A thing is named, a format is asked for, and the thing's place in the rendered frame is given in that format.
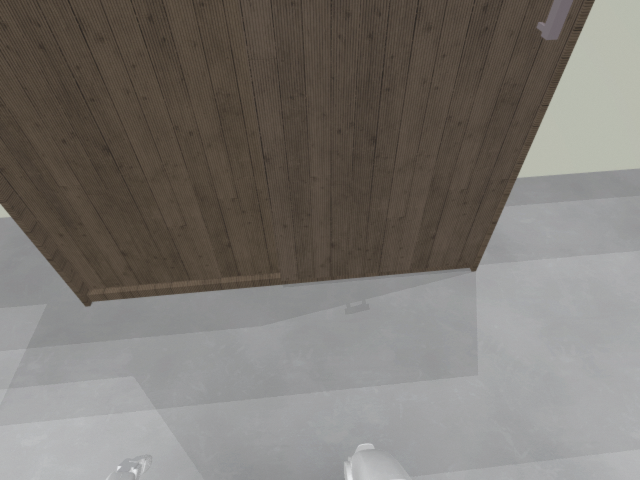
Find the robot right thigh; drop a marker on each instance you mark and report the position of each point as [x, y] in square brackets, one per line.
[373, 464]

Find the left robot hand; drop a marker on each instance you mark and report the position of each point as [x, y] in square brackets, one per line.
[131, 469]

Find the handle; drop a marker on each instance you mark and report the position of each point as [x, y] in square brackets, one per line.
[555, 21]

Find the wardrobe door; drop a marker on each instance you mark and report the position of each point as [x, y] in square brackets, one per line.
[389, 129]
[128, 131]

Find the right robot shin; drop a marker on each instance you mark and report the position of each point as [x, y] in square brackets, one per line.
[364, 447]

